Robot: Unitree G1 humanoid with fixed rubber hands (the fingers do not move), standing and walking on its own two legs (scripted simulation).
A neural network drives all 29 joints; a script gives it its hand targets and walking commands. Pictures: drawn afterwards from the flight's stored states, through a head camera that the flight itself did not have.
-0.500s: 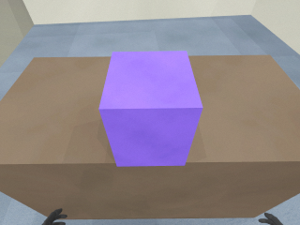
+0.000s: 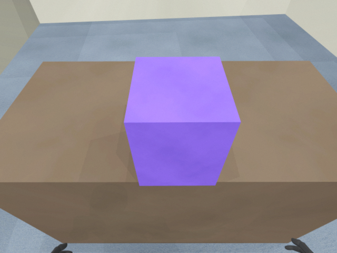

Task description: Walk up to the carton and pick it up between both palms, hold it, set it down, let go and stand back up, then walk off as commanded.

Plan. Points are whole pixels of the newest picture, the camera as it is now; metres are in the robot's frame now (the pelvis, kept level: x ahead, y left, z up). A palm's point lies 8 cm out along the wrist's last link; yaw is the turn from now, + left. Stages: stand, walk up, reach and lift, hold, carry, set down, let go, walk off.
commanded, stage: walk up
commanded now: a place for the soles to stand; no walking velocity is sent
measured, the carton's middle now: (177, 124) +0.39 +0.00 +0.09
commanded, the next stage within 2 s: reach and lift in 0.22 s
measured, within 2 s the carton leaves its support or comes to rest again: neither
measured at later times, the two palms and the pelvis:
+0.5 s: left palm (83, 224) +0.20 +0.24 -0.09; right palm (309, 251) +0.15 -0.31 -0.09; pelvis -0.01 -0.02 -0.01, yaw +0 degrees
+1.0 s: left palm (67, 240) +0.15 +0.24 -0.02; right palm out of the picture +0.13 -0.26 -0.03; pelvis -0.02 -0.01 +0.00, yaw -3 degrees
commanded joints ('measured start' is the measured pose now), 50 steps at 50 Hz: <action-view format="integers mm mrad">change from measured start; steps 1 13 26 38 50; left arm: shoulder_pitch -30 -312 27 -27 151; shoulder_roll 179 80 100 16 -12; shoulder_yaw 36 53 215 126 92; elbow -42 -537 -754 -991 -1152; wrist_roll -3 -2 119 35 -61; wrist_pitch -19 262 452 474 429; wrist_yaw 11 64 -2 -2 29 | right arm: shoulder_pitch -60 -244 22 121 195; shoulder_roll -201 -107 -157 -7 -20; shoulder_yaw -42 -154 -73 -54 -172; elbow -53 -37 -407 -729 -1076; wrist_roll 9 -89 60 78 42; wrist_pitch -14 -194 -120 87 153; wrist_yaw -7 64 13 27 -4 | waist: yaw -7 -27 49 5 16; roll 19 38 -58 46 -36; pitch -81 -14 -185 79 -52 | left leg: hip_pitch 55 -114 103 53 -86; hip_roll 131 70 -36 4 45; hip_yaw -94 79 120 160 125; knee -74 46 61 -117 -196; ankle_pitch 140 -5 311 28 -35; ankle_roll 31 -81 -47 -42 -27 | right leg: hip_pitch -28 -112 169 39 207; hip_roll -80 55 40 23 94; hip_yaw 58 -134 -75 -29 -73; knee -57 93 28 -127 -76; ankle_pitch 151 -86 490 77 77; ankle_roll -44 -66 19 -11 -12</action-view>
